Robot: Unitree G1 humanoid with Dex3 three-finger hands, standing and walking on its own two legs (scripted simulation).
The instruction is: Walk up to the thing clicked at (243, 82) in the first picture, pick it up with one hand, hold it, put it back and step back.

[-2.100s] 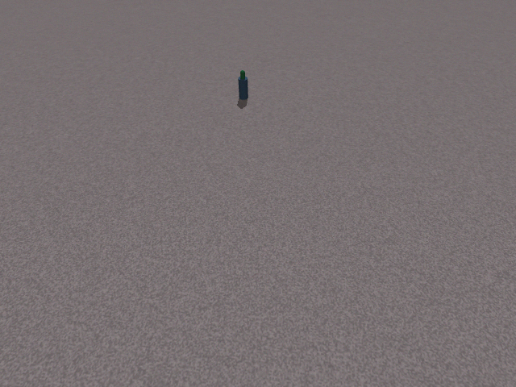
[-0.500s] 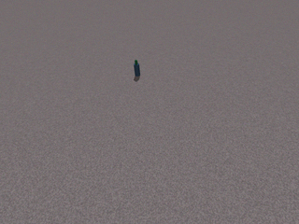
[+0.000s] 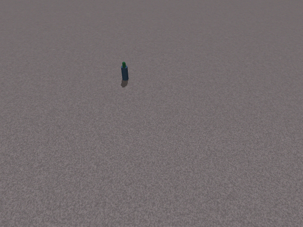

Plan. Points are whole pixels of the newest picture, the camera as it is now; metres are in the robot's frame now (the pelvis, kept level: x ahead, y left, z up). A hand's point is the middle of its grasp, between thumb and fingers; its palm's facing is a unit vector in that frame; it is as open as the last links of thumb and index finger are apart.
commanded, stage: walk up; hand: left
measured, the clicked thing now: (124, 70) +1.78 +0.24 -0.67
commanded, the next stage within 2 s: none
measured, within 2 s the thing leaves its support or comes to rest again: neither
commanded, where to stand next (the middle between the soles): +1.39 +0.01 m, yaw -1 degrees
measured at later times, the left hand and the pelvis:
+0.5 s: hand (86, 186) +0.30 +0.21 -0.12, palm faces +0.04 -0.92 -0.39, open 7.4 cm; pelvis +0.31 -0.06 +0.00, yaw +1 degrees
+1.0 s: hand (96, 107) +0.68 +0.25 -0.14, palm faces -0.06 -0.94 -0.34, open 7.4 cm; pelvis +0.58 -0.02 +0.00, yaw +0 degrees
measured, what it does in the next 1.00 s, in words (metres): walks ahead: right foot, then left foot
